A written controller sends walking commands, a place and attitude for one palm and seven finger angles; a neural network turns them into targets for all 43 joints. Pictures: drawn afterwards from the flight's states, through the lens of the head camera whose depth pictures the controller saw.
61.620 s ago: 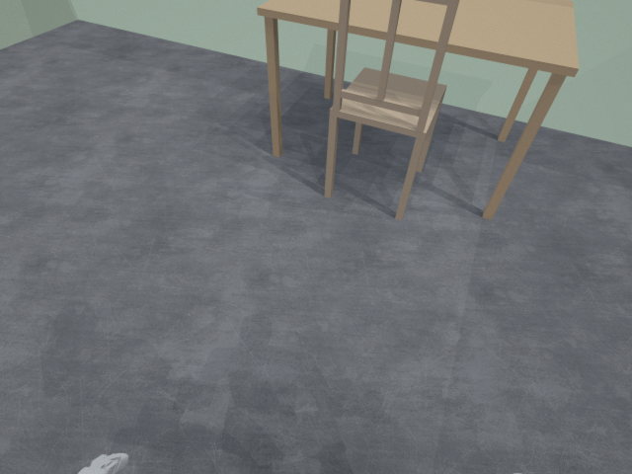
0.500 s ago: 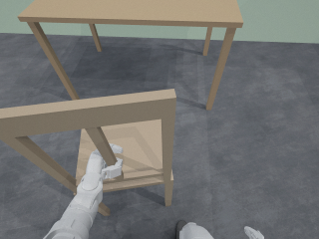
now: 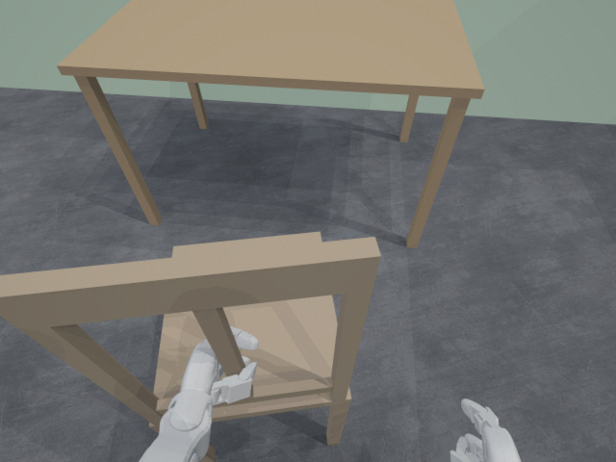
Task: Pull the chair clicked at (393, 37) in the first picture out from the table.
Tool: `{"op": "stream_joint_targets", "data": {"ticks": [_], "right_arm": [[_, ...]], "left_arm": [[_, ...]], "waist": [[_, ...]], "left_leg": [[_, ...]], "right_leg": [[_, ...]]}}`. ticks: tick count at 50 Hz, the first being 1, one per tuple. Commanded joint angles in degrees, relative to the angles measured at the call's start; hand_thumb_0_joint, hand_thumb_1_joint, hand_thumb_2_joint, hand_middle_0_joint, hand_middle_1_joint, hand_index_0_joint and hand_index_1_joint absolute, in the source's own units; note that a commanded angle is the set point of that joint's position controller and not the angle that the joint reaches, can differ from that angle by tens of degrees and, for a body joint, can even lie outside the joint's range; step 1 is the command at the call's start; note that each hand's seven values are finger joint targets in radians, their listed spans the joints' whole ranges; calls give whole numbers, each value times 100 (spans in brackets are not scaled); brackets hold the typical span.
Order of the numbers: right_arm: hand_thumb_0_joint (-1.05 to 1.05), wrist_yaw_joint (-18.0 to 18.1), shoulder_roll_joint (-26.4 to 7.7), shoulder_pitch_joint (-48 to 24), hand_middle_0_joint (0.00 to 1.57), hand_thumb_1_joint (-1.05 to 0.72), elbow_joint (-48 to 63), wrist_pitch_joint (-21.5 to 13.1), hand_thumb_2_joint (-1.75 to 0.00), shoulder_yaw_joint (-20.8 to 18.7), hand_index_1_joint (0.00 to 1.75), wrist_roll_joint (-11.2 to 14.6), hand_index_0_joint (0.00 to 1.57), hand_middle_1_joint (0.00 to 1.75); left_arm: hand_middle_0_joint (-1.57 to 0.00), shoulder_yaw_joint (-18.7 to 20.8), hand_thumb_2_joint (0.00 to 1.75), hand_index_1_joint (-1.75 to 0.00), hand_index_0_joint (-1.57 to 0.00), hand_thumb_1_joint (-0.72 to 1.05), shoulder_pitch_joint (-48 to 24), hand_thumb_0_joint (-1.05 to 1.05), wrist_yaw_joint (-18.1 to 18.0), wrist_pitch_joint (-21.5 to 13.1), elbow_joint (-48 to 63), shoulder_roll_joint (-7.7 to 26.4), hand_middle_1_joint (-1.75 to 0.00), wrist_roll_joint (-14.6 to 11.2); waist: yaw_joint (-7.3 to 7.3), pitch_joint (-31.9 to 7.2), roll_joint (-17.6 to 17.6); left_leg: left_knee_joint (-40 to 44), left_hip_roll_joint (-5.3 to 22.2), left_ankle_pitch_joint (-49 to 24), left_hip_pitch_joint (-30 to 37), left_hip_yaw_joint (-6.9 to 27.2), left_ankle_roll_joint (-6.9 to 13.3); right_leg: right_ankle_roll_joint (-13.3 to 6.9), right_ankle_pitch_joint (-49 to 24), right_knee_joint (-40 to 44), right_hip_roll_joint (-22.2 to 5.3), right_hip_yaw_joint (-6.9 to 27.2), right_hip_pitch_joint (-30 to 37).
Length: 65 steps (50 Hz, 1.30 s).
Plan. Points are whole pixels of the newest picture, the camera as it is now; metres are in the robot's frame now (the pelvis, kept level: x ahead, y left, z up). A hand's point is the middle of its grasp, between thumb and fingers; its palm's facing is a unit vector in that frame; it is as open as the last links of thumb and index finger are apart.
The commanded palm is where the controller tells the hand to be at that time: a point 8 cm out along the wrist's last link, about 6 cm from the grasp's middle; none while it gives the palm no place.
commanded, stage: stop walking, hand still on the chair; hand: left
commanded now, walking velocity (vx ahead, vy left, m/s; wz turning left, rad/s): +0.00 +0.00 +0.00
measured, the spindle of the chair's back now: (230, 357) +0.27 +0.13 -0.05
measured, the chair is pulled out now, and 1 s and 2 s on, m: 0.62 0.62 0.62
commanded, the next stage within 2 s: open the thumb and straighten the fingers in 0.18 s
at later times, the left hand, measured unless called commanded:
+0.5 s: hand (240, 372) +0.25 +0.11 -0.07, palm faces -0.06 -0.99 -0.14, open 7.4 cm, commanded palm +0.23 +0.17 -0.05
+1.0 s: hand (225, 375) +0.25 +0.14 -0.08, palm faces -0.02 -0.99 -0.14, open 16.9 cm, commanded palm +0.23 +0.18 -0.05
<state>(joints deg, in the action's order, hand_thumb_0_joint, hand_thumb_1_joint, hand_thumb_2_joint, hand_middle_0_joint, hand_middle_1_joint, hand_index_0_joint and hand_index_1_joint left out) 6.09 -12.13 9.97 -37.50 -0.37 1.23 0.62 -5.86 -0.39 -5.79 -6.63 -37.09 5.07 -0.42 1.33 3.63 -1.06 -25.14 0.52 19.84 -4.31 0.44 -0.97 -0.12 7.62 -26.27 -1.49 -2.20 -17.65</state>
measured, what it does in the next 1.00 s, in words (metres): stands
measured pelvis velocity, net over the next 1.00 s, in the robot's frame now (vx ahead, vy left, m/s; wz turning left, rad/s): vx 0.00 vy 0.00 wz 0.04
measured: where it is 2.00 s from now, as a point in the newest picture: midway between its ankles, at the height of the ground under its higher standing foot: outside the picture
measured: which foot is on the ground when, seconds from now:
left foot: down 0.00-1.00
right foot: down 0.00-1.00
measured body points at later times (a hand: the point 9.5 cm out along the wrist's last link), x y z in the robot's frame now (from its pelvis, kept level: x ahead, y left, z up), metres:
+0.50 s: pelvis -0.01 +0.00 -0.01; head +0.03 -0.01 +0.43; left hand +0.25 +0.17 -0.06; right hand +0.12 -0.25 -0.12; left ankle -0.07 +0.13 -0.74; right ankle +0.07 -0.12 -0.74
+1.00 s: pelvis +0.00 +0.00 -0.04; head +0.05 -0.02 +0.41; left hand +0.25 +0.19 -0.06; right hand +0.17 -0.25 -0.13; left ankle -0.07 +0.13 -0.74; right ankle +0.07 -0.12 -0.74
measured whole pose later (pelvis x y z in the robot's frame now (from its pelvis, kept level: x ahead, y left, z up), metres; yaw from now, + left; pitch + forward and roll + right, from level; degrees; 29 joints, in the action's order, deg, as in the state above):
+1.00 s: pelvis +0.00 +0.00 -0.04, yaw +2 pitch +11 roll +0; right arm 3.7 -15.2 13.6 -30.3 -6.9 0.8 2.0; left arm -2.5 8.1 0.1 7.0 -12.7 9.4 -3.7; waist 2.3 -6.1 -2.6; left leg -47.4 -0.6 29.8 -28.6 2.5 -0.9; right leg -0.2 16.7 -46.5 -3.4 -3.6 -40.8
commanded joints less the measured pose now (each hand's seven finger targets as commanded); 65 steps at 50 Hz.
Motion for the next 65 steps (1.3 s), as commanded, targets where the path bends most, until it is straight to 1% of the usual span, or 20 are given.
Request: {"op": "stream_joint_targets", "data": {"ticks": [1, 7, 9, 13, 14, 15, 16, 17, 21, 25, 26, 35, 39, 40, 44, 55, 56, 58, 59, 65], "right_arm": [[0, 26, -713, -51, 20, -90, 716, -162, -90, -234, 30, -51, 20, 30], [0, 13, -680, -85, 20, -90, 773, -98, -90, -204, 30, -59, 20, 30], [0, 13, -696, -62, 20, -90, 736, -98, -90, -215, 30, -52, 20, 30], [0, 3, -670, -79, 20, -90, 777, -87, -90, -208, 30, -60, 20, 30], [0, 19, -717, -16, 20, -90, 726, -89, -90, -243, 30, -39, 20, 30], [0, -186, -806, 35, 20, -90, 742, -175, -90, -264, 30, 241, 20, 30], [0, -261, -882, 17, 20, -90, 803, -251, -90, -284, 30, 217, 20, 30], [0, -272, -879, -33, 20, -90, 856, -320, -90, -341, 30, 165, 20, 30], [0, -361, -834, -3, 20, -90, 961, -615, -90, -324, 30, 145, 20, 30], [0, -391, -880, 110, 20, -90, 1038, -737, -90, -345, 30, 147, 20, 30], [0, -372, -942, 118, 20, -90, 1069, -739, -90, -377, 30, 151, 20, 30], [0, -271, -954, 125, 20, -90, 1329, -878, -90, -353, 30, 166, 20, 30], [0, -242, -992, 170, 20, -90, 1399, -909, -90, -349, 30, 154, 20, 30], [0, -226, -1000, 211, 20, -90, 1413, -901, -90, -344, 30, 152, 20, 30], [0, -194, -952, 214, 20, -90, 1539, -926, -90, -323, 30, 138, 20, 30], [0, -163, -983, 279, 20, -90, 1635, -977, -90, -287, 30, 125, 20, 30], [0, -166, -982, 326, 20, -90, 1647, -958, -90, -301, 30, 114, 20, 30], [0, -194, -921, 270, 20, -90, 1785, -921, -90, -296, 30, 126, 20, 30], [0, -195, -928, 221, 20, -90, 1826, -909, -90, -304, 30, 129, 20, 30], [0, -201, -858, 219, 20, -90, 1999, -996, -90, -300, 30, 135, 20, 30]], "left_arm": [[-50, 210, 90, -145, -50, 90, -989, 0, -45, -367, 1529, 589, -145, 56], [-50, 196, 90, -145, -50, 90, -909, 0, -66, -305, 1528, 552, -145, 38], [-50, 173, 90, -145, -50, 90, -911, 0, -79, -307, 1635, 604, -145, 20], [-50, 168, 90, -145, -50, 90, -902, 0, -81, -322, 1644, 536, -145, 39], [-50, 383, 90, -145, -50, 90, -567, 0, -115, -320, 1550, 768, -145, 8], [-50, -192, 84, -145, -50, 78, -215, 0, 33, -28, 842, -69, -145, -256], [-50, 171, 78, -145, -50, 66, -811, 0, 85, -61, 1416, 386, -145, -281], [-50, 302, 73, -145, -50, 54, -997, 0, 124, -98, 1781, 536, -145, -241], [-50, 146, 49, -145, -50, 5, -895, 0, 181, 0, 2135, 468, -145, -182], [-47, 199, 26, -138, -47, -43, -657, 0, 206, 293, 2162, 443, -138, -217], [-45, 686, 20, -130, -45, -55, -588, 0, 201, 359, 2232, 944, -130, -248], [-22, 421, 20, -65, -22, -55, -450, 0, 471, 744, 2907, 635, -65, -366], [-13, 569, 20, -36, -13, -55, -242, 0, 516, 893, 3094, 856, -36, -340], [-10, 803, 20, -29, -10, -55, -284, 0, 520, 907, 3157, 1128, -29, -326], [0, 649, 20, 0, 0, -55, -101, 0, 547, 967, 3556, 990, 0, -284], [0, 439, 20, 0, 0, -55, 299, 0, 553, 1262, 3947, 893, 0, -267], [0, 847, 20, 0, 0, -55, 773, 0, 528, 1286, 3733, 1204, 0, -254], [0, 738, 20, 0, 0, -55, 1294, 0, 542, 1310, 3939, 1036, 0, -265], [0, 802, 20, 0, 0, -55, 1420, 0, 541, 1307, 4071, 1112, 0, -249], [0, 239, 20, 0, 0, -55, 2143, 0, 495, 1260, 5053, 740, 0, -191]], "waist": [[-27, -1469, -180], [-44, -1338, 65], [-22, -1302, -155], [-42, -1355, -53], [-42, -1331, -206], [198, -1120, 472], [153, -1262, 662], [101, -1563, 439], [93, -1679, -88], [98, -1938, 192], [21, -2042, 359], [164, -2162, 427], [175, -2145, 503], [165, -2161, 481], [163, -2296, 198], [246, -2255, 247], [118, -2230, 308], [53, -2277, 431], [-11, -2267, 194], [158, -2132, 31]], "left_leg": [[345, 483, -2455, -487, 162, 9], [442, 456, -1916, -657, 200, 51], [454, 449, -1915, -658, 188, 60], [430, 445, -1886, -629, 171, 53], [460, 446, -1883, -679, 191, 52], [203, 138, -1525, -1552, -101, 11], [52, 109, -1290, -1846, -71, 42], [-3, 74, -1234, -1861, -125, 59], [-320, -57, -862, -2190, -151, 57], [-613, -85, -746, -2530, -133, 66], [-657, -84, -658, -2691, -138, 83], [-1100, -144, -564, -3031, -142, 130], [-1274, -152, -591, -3178, -103, 140], [-1306, -165, -572, -3224, -116, 151], [-1430, -181, -760, -3165, -99, 145], [-1642, -186, -857, -3207, -12, 140], [-1649, -199, -853, -3373, -9, 123], [-1658, -197, -874, -3439, -45, 124], [-1633, -207, -914, -3438, -44, 105], [-1760, -172, -1004, -3297, 10, 105]], "right_leg": [[-205, -2022, -71, -440, 401, 1636], [-187, -1533, 63, -436, 404, 1649], [-190, -1583, 105, -452, 409, 1652], [-205, -1553, 78, -449, 442, 1652], [-202, -1547, 104, -453, 424, 1672], [-133, -1081, -130, -236, -77, 1023], [-138, -859, -253, -196, -26, 858], [-140, -755, -326, -197, 8, 903], [-136, -150, -594, -176, 7, 451], [-104, -53, -867, -150, -25, 290], [-78, 1, -914, -163, 43, 417], [-19, 84, -1239, -145, 25, 107], [-14, 26, -1345, -149, 15, 43], [6, 45, -1364, -159, 55, 66], [-24, -155, -1493, -164, 8, 32], [-6, -253, -1653, -161, -120, -198], [-25, -247, -1703, -168, -121, -124], [-28, -332, -1728, -172, -107, -39], [-78, -351, -1728, -181, -102, -12], [-74, -248, -1806, -148, -202, -408]]}}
